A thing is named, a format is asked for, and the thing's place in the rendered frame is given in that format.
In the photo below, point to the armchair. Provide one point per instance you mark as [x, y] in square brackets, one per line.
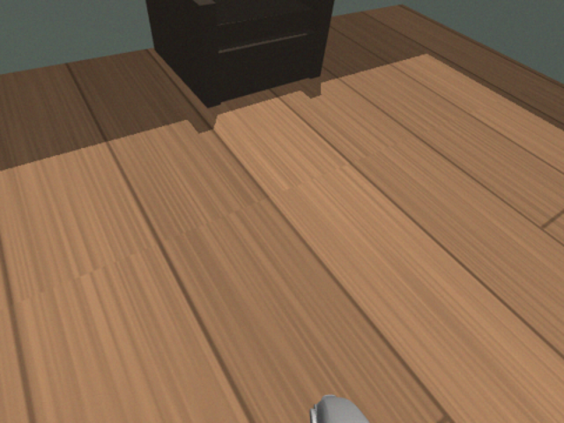
[226, 49]

